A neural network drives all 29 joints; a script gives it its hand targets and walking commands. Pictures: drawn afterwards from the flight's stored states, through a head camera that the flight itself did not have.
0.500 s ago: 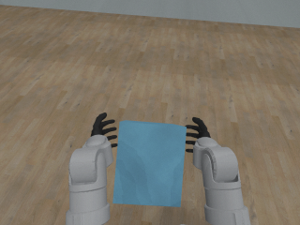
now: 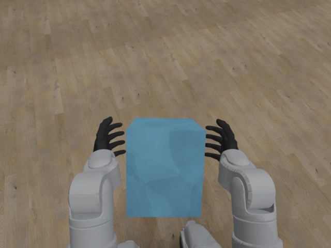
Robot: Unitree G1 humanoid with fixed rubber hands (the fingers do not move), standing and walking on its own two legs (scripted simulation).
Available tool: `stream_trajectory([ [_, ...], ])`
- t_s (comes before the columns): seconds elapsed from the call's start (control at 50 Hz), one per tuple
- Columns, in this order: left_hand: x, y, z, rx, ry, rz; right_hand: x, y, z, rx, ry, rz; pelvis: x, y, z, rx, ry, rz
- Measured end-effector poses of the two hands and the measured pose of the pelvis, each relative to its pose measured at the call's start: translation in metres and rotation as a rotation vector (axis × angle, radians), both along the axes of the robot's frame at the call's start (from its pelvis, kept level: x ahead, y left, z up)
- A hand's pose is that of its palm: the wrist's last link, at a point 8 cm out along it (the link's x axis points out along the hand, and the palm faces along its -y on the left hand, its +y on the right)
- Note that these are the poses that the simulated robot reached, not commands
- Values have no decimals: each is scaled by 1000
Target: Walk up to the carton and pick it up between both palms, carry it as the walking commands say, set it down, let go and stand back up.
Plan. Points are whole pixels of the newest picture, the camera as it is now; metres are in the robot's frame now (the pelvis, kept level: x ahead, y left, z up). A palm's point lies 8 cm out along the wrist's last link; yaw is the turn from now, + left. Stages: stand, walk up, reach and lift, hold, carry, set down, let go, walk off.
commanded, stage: carry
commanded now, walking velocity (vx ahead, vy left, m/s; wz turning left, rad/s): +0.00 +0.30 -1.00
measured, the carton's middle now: (163, 160) +0.34 +0.01 -0.05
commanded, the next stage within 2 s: none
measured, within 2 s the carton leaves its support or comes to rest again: neither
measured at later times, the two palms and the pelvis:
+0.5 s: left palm (111, 165) +0.27 +0.11 +0.11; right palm (245, 243) +0.14 -0.11 +0.10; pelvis -0.05 +0.13 +0.01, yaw -30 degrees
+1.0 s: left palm (112, 191) +0.22 +0.11 +0.10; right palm out of the picture +0.01 -0.03 +0.09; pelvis -0.05 +0.27 +0.01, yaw -59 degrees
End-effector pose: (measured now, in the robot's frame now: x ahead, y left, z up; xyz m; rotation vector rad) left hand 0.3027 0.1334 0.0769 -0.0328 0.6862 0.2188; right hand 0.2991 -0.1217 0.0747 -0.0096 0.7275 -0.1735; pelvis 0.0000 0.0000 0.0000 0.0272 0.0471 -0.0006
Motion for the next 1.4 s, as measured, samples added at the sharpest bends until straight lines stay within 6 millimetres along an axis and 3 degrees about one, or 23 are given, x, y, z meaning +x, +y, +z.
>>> stream_trajectory([
  [0.06, -4, 1, 10, 10, 1, -41, -14, 2, 1, 7, 2, -35, -4, 13, 4, -28, -1, -85],
  [0.16, -3, -9, 20, 12, -56, -130, -33, -5, -4, 23, -42, -138, -17, 32, -7, -34, -6, -139],
  [0.34, -18, -14, 11, -31, -20, -330, -104, 2, 8, -26, -5, -328, -42, 88, -2, -10, -35, -307],
  [0.44, -31, -16, 21, -7, 6, -448, -141, 10, 17, -17, 15, -428, -49, 118, 11, -48, -23, -462],
  [0.56, -44, -36, 36, -20, -65, -563, -179, 5, 19, -20, -54, -554, -60, 139, 2, -28, -5, -578],
  [0.68, -61, -55, 27, 26, -40, -714, -223, 8, 4, 25, -33, -712, -67, 168, -3, -43, -2, -671],
  [0.78, -69, -55, 13, 36, 6, -819, -256, 30, 2, 34, 2, -816, -66, 201, 0, -36, -5, -767],
  [0.86, -71, -48, 9, -16, -6, -894, -271, 52, 9, -16, -11, -896, -60, 233, -2, -13, -15, -841],
  [1.0, -80, -28, 19, -31, 3, -1001, -294, 90, 17, -29, 0, -991, -51, 275, 8, -52, -9, -1033],
  [1.12, -98, -33, 21, -18, -48, -1116, -321, 105, 5, -24, -46, -1115, -45, 301, -9, -37, -5, -1112],
  [1.26, -104, -29, 6, 37, 9, -1272, -345, 153, -5, 26, 4, -1271, -18, 346, -4, -54, -7, -1229],
  [1.4, -92, -15, 3, 2, 11, -1385, -340, 203, 6, -19, 23, -1390, 24, 392, 2, -46, -22, -1402],
])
